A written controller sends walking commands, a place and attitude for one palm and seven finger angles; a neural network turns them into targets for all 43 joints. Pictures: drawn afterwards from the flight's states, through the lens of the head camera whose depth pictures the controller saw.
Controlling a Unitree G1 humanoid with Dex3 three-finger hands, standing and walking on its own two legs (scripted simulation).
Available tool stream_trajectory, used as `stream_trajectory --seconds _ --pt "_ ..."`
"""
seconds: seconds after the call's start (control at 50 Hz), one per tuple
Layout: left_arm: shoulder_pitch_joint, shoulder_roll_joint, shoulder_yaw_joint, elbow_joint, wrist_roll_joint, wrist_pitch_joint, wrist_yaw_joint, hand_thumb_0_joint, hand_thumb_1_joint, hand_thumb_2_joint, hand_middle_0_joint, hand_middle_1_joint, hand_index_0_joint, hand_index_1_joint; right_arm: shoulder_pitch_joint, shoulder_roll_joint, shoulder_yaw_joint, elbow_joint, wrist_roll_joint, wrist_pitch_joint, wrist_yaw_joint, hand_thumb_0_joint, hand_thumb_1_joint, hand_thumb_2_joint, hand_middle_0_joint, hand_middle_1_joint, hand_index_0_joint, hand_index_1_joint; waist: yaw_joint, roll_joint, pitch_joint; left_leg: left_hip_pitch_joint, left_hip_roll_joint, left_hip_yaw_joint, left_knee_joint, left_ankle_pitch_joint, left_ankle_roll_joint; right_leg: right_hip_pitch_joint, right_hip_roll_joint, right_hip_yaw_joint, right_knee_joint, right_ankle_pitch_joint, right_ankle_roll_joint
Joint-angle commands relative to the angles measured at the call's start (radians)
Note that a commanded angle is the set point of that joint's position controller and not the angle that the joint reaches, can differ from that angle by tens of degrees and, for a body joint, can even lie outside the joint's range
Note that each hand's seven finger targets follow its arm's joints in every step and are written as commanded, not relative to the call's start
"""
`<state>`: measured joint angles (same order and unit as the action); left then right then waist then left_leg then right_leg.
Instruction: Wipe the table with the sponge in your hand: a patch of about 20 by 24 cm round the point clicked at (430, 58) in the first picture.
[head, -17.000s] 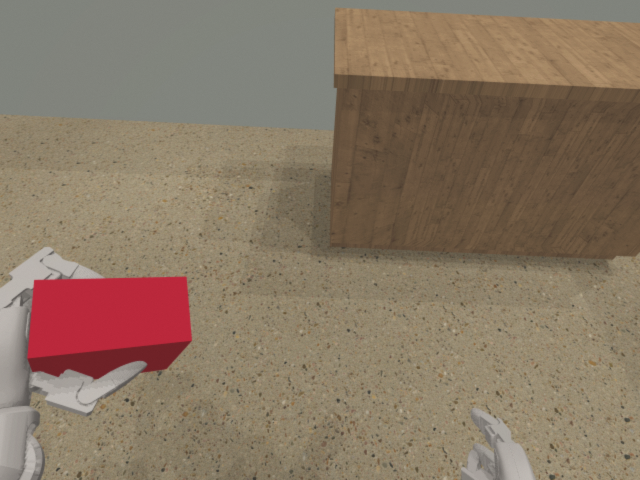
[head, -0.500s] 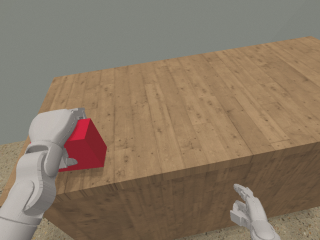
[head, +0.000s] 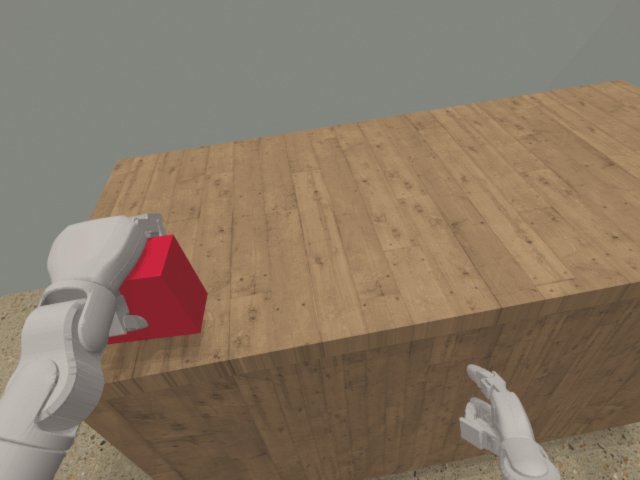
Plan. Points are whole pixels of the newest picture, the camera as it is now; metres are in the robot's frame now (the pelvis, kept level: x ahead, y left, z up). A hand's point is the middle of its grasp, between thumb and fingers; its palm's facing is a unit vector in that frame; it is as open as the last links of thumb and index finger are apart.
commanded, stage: move the sponge above the wiping area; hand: left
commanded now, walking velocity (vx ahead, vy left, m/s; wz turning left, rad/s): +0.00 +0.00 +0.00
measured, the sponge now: (144, 301) +0.26 +0.28 +0.12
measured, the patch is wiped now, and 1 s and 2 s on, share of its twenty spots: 0.00 0.00 0.00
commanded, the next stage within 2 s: lower the sponge onto the table in 0.32 s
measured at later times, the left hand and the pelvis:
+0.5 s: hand (124, 270) +0.26 +0.29 +0.17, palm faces +0.11 -0.04 -0.99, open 10.1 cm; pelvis +0.00 +0.00 +0.00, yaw +0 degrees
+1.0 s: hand (131, 281) +0.26 +0.28 +0.15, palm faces +0.06 -0.06 -1.00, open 10.1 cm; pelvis +0.00 +0.01 +0.00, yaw +0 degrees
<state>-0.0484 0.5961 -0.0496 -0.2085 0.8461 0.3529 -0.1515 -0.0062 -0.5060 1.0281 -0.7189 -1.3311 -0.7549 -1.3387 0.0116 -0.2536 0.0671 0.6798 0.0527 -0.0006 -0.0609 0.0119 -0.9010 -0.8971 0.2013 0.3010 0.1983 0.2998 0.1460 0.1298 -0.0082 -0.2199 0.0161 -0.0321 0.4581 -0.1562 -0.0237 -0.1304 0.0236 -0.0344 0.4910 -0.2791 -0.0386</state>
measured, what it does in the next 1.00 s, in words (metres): stands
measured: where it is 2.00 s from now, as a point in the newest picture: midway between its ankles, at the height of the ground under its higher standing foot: outside the picture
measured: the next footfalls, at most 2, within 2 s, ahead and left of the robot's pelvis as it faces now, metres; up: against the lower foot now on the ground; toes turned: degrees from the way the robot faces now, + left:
none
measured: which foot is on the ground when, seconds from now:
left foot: down 0.00-1.00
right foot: down 0.00-1.00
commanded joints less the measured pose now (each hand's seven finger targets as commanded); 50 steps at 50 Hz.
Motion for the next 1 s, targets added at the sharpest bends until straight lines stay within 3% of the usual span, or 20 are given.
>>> stream_trajectory --seconds 0.0,0.08,0.1,0.18,0.2,0.28,0.34,0.38,0.4,0.48,0.52,0.58,0.66,0.68,0.74,0.78,0.8,0.88,0.96,0.98 --pt "-0.332 0.243 0.172 -0.152 0.031 0.006 0.040 0.000 0.100 1.300 -1.200 -1.600 -1.200 -1.600 -0.252 -0.079 -0.031 -0.199 -0.003 -0.069 -0.008 0.000 -0.900 -0.900 0.200 0.300 0.200 0.300 -0.002 -0.055 -0.184 0.119 -0.052 0.010 -0.031 0.065 0.046 -0.066 -0.010 0.076 -0.126 0.081 -0.021" --pt "-0.377 0.252 0.162 -0.157 0.038 0.002 0.024 0.000 0.100 1.300 -1.200 -1.600 -1.200 -1.600 -0.266 -0.076 -0.029 -0.198 0.009 -0.075 -0.011 0.000 -0.900 -0.900 0.200 0.300 0.200 0.300 -0.014 -0.041 -0.155 0.127 -0.054 0.003 -0.039 0.023 0.046 -0.098 0.000 0.099 -0.138 0.030 -0.023" --pt "-0.392 0.207 0.118 -0.144 0.035 -0.003 0.021 0.000 0.100 1.300 -1.200 -1.600 -1.200 -1.600 -0.253 -0.073 -0.028 -0.200 0.001 -0.078 -0.011 0.000 -0.900 -0.900 0.200 0.300 0.200 0.300 -0.014 -0.044 -0.164 0.121 -0.053 0.009 -0.038 0.030 0.047 -0.091 -0.009 0.064 -0.134 0.041 -0.019" --pt "-0.378 0.301 0.211 -0.181 0.044 -0.019 0.030 0.000 0.100 1.300 -1.200 -1.600 -1.200 -1.600 -0.255 -0.080 -0.034 -0.200 0.003 -0.081 -0.010 0.000 -0.900 -0.900 0.200 0.300 0.200 0.300 0.001 -0.030 -0.202 0.137 -0.053 -0.005 -0.037 0.062 0.046 -0.061 0.002 0.103 -0.121 0.077 -0.030" --pt "-0.389 0.248 0.165 -0.171 0.039 -0.018 0.031 0.000 0.100 1.300 -1.200 -1.600 -1.200 -1.600 -0.249 -0.074 -0.029 -0.204 -0.005 -0.081 -0.010 0.000 -0.900 -0.900 0.200 0.300 0.200 0.300 0.000 -0.039 -0.210 0.131 -0.056 0.007 -0.032 0.078 0.049 -0.054 -0.008 0.072 -0.119 0.096 -0.024" --pt "-0.378 0.309 0.237 -0.144 0.034 -0.002 0.045 0.000 0.100 1.300 -1.200 -1.600 -1.200 -1.600 -0.258 -0.082 -0.033 -0.197 0.004 -0.073 -0.006 0.000 -0.900 -0.900 0.200 0.300 0.200 0.300 0.007 -0.043 -0.181 0.119 -0.051 0.000 -0.039 0.064 0.042 -0.061 0.000 0.103 -0.122 0.082 -0.030" --pt "-0.320 0.252 0.190 -0.115 0.025 0.013 0.038 0.000 0.100 1.300 -1.200 -1.600 -1.200 -1.600 -0.241 -0.085 -0.037 -0.192 -0.004 -0.064 -0.003 0.000 -0.900 -0.900 0.200 0.300 0.200 0.300 0.008 -0.064 -0.191 0.116 -0.050 0.016 -0.032 0.097 0.047 -0.054 -0.009 0.062 -0.117 0.130 -0.017" --pt "-0.339 0.276 0.203 -0.163 0.031 0.020 0.030 0.000 0.100 1.300 -1.200 -1.600 -1.200 -1.600 -0.266 -0.080 -0.030 -0.203 0.008 -0.066 -0.001 0.000 -0.900 -0.900 0.200 0.300 0.200 0.300 0.002 -0.036 -0.191 0.120 -0.052 0.004 -0.033 0.084 0.045 -0.060 0.001 0.091 -0.112 0.113 -0.025" --pt "-0.334 0.218 0.150 -0.146 0.026 0.024 0.022 0.000 0.100 1.300 -1.200 -1.600 -1.200 -1.600 -0.255 -0.077 -0.028 -0.206 0.001 -0.066 0.000 0.000 -0.900 -0.900 0.200 0.300 0.200 0.300 0.000 -0.045 -0.195 0.110 -0.050 0.011 -0.032 0.088 0.046 -0.057 -0.007 0.057 -0.107 0.119 -0.019" --pt "-0.354 0.274 0.186 -0.189 0.035 0.011 0.010 0.000 0.100 1.300 -1.200 -1.600 -1.200 -1.600 -0.261 -0.080 -0.031 -0.210 0.009 -0.071 -0.004 0.000 -0.900 -0.900 0.200 0.300 0.200 0.300 -0.008 -0.045 -0.190 0.123 -0.050 -0.004 -0.034 0.057 0.049 -0.073 0.004 0.084 -0.113 0.083 -0.024" --pt "-0.353 0.226 0.143 -0.176 0.035 -0.003 0.012 0.000 0.100 1.300 -1.200 -1.600 -1.200 -1.600 -0.235 -0.073 -0.031 -0.202 0.002 -0.075 -0.007 0.000 -0.900 -0.900 0.200 0.300 0.200 0.300 -0.011 -0.057 -0.198 0.132 -0.051 0.004 -0.033 0.072 0.050 -0.080 -0.004 0.051 -0.116 0.086 -0.014" --pt "-0.406 0.300 0.207 -0.173 0.040 -0.008 0.025 0.000 0.100 1.300 -1.200 -1.600 -1.200 -1.600 -0.247 -0.082 -0.032 -0.200 0.005 -0.077 -0.013 0.000 -0.900 -0.900 0.200 0.300 0.200 0.300 -0.008 -0.047 -0.184 0.131 -0.050 -0.009 -0.038 0.043 0.047 -0.082 0.005 0.087 -0.122 0.062 -0.027" --pt "-0.386 0.237 0.164 -0.175 0.034 -0.014 0.043 0.000 0.100 1.300 -1.200 -1.600 -1.200 -1.600 -0.232 -0.075 -0.033 -0.194 -0.002 -0.072 -0.005 0.000 -0.900 -0.900 0.200 0.300 0.200 0.300 0.001 -0.024 -0.219 0.145 -0.052 0.001 -0.043 0.095 0.046 -0.057 -0.002 0.046 -0.117 0.109 -0.021" --pt "-0.402 0.276 0.202 -0.181 0.040 -0.005 0.047 0.000 0.100 1.300 -1.200 -1.600 -1.200 -1.600 -0.252 -0.075 -0.031 -0.198 0.005 -0.078 -0.006 0.000 -0.900 -0.900 0.200 0.300 0.200 0.300 0.002 -0.006 -0.220 0.147 -0.050 -0.009 -0.047 0.083 0.042 -0.053 0.009 0.079 -0.110 0.099 -0.034" --pt "-0.349 0.207 0.142 -0.103 0.041 0.022 0.039 0.000 0.100 1.300 -1.200 -1.600 -1.200 -1.600 -0.232 -0.082 -0.034 -0.184 -0.002 -0.063 -0.003 0.000 -0.900 -0.900 0.200 0.300 0.200 0.300 -0.002 -0.054 -0.183 0.122 -0.045 0.008 -0.050 0.082 0.044 -0.070 0.000 0.038 -0.120 0.103 -0.020" --pt "-0.335 0.256 0.187 -0.123 0.046 0.032 0.035 0.000 0.100 1.300 -1.200 -1.600 -1.200 -1.600 -0.250 -0.083 -0.032 -0.196 0.009 -0.065 -0.002 0.000 -0.900 -0.900 0.200 0.300 0.200 0.300 0.001 -0.050 -0.192 0.116 -0.045 -0.004 -0.050 0.069 0.042 -0.059 0.007 0.075 -0.109 0.098 -0.030" --pt "-0.321 0.195 0.133 -0.138 0.041 0.034 0.026 0.000 0.100 1.300 -1.200 -1.600 -1.200 -1.600 -0.248 -0.078 -0.028 -0.207 0.002 -0.063 0.001 0.000 -0.900 -0.900 0.200 0.300 0.200 0.300 0.003 -0.056 -0.208 0.112 -0.047 0.005 -0.045 0.087 0.045 -0.046 -0.003 0.044 -0.104 0.119 -0.024" --pt "-0.295 0.271 0.195 -0.166 0.049 0.033 0.017 0.000 0.100 1.300 -1.200 -1.600 -1.200 -1.600 -0.250 -0.087 -0.030 -0.208 0.005 -0.056 0.003 0.000 -0.900 -0.900 0.200 0.300 0.200 0.300 -0.003 -0.054 -0.191 0.111 -0.045 -0.003 -0.036 0.083 0.047 -0.057 0.008 0.075 -0.101 0.122 -0.027" --pt "-0.297 0.233 0.167 -0.180 0.043 -0.007 0.023 0.000 0.100 1.300 -1.200 -1.600 -1.200 -1.600 -0.222 -0.079 -0.034 -0.205 -0.003 -0.056 0.000 0.000 -0.900 -0.900 0.200 0.300 0.200 0.300 -0.006 -0.053 -0.204 0.130 -0.051 0.006 -0.027 0.102 0.053 -0.060 -0.001 0.042 -0.111 0.134 -0.016" --pt "-0.314 0.289 0.219 -0.204 0.047 -0.016 0.030 0.000 0.100 1.300 -1.200 -1.600 -1.200 -1.600 -0.237 -0.082 -0.033 -0.210 0.001 -0.066 -0.004 0.000 -0.900 -0.900 0.200 0.300 0.200 0.300 -0.005 -0.045 -0.214 0.143 -0.049 -0.003 -0.023 0.098 0.052 -0.057 0.009 0.080 -0.109 0.130 -0.028"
